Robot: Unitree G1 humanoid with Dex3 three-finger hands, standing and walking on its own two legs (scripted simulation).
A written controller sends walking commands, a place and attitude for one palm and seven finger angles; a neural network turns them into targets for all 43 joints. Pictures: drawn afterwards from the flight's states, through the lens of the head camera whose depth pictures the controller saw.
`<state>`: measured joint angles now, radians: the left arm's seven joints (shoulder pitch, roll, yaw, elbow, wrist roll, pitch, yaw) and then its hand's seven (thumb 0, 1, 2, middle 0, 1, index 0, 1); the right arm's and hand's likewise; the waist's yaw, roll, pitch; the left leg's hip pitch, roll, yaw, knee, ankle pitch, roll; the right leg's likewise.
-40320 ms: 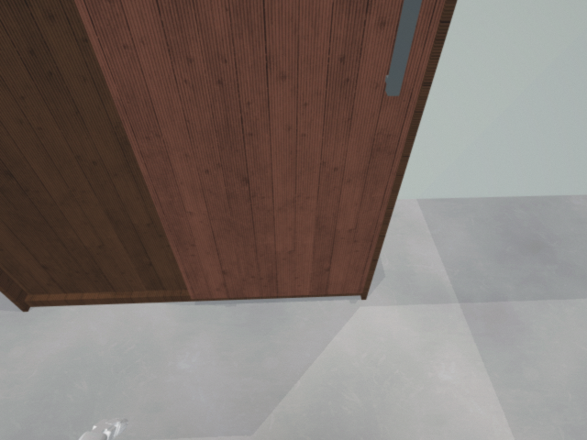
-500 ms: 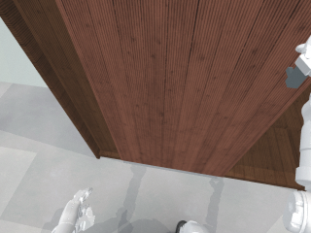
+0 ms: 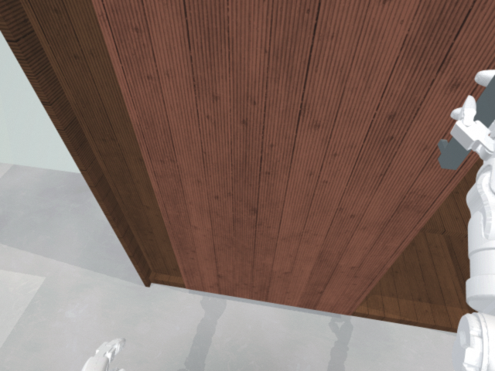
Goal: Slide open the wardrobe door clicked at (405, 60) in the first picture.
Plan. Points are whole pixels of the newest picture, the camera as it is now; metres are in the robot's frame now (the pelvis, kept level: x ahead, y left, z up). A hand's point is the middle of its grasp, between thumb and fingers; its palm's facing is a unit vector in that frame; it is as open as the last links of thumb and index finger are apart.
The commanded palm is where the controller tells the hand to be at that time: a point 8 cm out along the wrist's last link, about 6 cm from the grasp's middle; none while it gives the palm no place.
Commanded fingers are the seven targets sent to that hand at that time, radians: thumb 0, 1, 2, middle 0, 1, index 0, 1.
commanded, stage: loosen the grip on the handle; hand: right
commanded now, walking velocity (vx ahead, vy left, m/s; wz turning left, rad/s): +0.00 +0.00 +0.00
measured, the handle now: (490, 88) +0.45 -0.31 +0.26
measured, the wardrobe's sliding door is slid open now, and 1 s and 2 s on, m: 0.47 0.46 0.44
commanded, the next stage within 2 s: slip the hand off the handle in 0.60 s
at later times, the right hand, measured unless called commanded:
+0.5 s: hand (474, 124) +0.41 -0.29 +0.23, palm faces +0.42 +0.90 -0.15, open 13.6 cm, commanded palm +0.37 -0.33 +0.23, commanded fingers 0.00 0.55 -0.20 0.25 1.15 0.25 1.15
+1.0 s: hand (486, 120) +0.41 -0.31 +0.23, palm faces +0.40 +0.91 -0.12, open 13.7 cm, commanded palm +0.37 -0.38 +0.23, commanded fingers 0.00 0.55 -0.20 0.25 1.15 0.25 1.15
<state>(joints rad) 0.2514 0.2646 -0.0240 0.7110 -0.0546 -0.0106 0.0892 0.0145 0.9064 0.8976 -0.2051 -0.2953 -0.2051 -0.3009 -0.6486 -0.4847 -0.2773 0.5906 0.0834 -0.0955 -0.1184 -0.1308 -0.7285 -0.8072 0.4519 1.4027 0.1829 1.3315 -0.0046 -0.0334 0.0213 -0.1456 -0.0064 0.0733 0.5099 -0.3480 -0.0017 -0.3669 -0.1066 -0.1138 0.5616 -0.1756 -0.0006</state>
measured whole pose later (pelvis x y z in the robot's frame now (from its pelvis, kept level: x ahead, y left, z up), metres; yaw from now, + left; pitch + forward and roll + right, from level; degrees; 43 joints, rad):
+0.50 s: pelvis -0.02 +0.00 +0.00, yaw +0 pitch +2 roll +1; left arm 0.31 0.26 -0.02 0.74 -0.02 -0.11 0.08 0.01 0.90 0.90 -0.21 -0.30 -0.21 -0.30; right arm -0.78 -0.54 -0.38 0.75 -0.02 -0.15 -0.02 -0.01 0.45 -0.26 0.48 1.38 0.31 1.27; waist 0.03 0.01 -0.01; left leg -0.27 0.01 0.07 0.57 -0.34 0.00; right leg -0.45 -0.06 -0.07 0.54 -0.13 -0.01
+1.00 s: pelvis +0.00 +0.02 +0.00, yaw +1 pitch +4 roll +1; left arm 0.28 0.27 -0.03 0.69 -0.03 -0.07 0.12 0.01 0.90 0.90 -0.21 -0.30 -0.21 -0.30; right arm -0.72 -0.63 -0.52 0.78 0.05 -0.10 0.14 -0.02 0.56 -0.20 0.60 1.31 0.42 1.25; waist 0.03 -0.02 -0.05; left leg -0.29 -0.02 0.06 0.59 -0.37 0.02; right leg -0.47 -0.08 -0.06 0.57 -0.16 0.01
